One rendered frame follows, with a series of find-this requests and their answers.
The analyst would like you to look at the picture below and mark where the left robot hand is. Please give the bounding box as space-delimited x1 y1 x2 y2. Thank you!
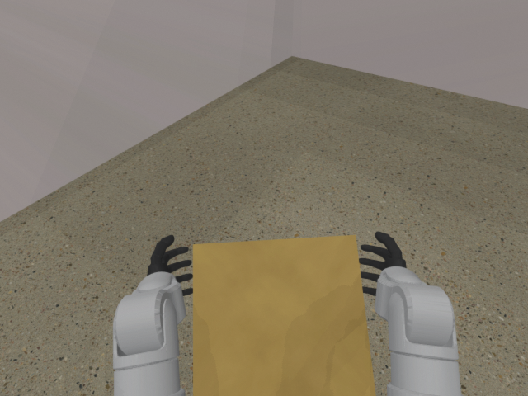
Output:
147 235 193 296

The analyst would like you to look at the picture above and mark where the carton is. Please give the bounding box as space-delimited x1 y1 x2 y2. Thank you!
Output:
193 235 376 396

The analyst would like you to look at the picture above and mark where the right robot hand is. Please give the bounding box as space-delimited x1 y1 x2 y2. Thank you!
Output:
359 232 407 296

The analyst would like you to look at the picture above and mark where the robot left forearm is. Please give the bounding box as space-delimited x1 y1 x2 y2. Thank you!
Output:
113 271 186 396

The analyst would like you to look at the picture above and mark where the robot right forearm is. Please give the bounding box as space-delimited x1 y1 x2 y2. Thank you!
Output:
375 266 464 396

